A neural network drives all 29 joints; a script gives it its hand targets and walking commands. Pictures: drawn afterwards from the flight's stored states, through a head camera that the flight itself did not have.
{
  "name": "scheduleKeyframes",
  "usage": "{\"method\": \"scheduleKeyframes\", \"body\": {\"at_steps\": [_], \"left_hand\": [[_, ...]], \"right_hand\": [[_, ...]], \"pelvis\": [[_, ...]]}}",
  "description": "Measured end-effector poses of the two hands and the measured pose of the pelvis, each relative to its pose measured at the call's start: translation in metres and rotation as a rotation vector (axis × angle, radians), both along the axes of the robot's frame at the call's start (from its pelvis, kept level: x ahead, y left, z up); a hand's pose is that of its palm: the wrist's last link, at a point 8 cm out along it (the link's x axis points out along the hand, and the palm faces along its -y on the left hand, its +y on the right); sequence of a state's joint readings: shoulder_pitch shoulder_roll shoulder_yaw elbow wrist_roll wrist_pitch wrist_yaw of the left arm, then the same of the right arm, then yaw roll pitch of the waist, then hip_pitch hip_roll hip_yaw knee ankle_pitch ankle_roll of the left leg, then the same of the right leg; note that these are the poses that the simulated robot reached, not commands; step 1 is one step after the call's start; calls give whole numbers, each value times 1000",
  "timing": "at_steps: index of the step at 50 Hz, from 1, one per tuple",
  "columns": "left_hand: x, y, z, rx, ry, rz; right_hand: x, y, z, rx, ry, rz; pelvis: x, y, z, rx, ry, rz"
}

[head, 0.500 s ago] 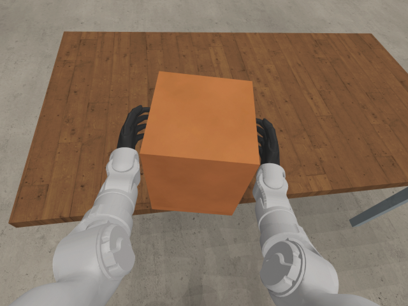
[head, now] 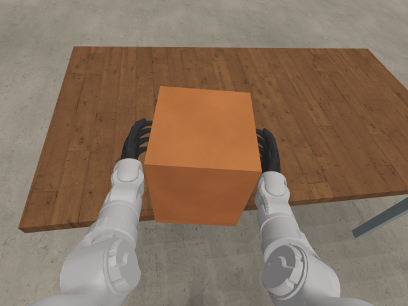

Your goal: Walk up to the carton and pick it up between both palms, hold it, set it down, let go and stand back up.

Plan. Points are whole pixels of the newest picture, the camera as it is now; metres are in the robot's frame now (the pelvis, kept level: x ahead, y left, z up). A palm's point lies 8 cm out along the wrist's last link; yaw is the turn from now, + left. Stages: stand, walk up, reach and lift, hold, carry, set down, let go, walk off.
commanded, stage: reach and lift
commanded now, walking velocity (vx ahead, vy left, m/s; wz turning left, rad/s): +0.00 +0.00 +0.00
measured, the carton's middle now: (200, 160) +0.42 -0.01 -0.01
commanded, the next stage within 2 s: none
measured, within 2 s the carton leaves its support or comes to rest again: leaves its support in 0.82 s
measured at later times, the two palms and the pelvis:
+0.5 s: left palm (135, 155) +0.40 +0.13 +0.04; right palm (271, 166) +0.38 -0.16 +0.04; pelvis +0.01 -0.01 +0.00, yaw +2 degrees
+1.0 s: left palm (136, 147) +0.40 +0.13 +0.06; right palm (275, 158) +0.38 -0.16 +0.06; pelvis +0.01 -0.02 +0.00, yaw +2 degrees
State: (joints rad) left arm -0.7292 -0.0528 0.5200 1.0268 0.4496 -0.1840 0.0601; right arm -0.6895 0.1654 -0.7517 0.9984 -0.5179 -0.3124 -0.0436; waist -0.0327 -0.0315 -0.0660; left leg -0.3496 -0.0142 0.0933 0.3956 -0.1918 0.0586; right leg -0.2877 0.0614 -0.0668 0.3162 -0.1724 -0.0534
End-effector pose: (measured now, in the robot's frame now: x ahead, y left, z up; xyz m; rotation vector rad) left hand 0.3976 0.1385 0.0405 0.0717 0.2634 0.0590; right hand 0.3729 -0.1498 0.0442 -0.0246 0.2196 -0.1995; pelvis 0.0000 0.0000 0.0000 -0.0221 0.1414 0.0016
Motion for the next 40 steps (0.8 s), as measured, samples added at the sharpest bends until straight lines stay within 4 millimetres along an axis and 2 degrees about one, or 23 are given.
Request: {"method": "scheduleKeyframes", "body": {"at_steps": [40], "left_hand": [[4, -10, 2, -2, -20, 8]], "right_hand": [[6, -10, 0, -24, -28, 14]], "pelvis": [[7, -20, 3, 14, 18, 31]]}}
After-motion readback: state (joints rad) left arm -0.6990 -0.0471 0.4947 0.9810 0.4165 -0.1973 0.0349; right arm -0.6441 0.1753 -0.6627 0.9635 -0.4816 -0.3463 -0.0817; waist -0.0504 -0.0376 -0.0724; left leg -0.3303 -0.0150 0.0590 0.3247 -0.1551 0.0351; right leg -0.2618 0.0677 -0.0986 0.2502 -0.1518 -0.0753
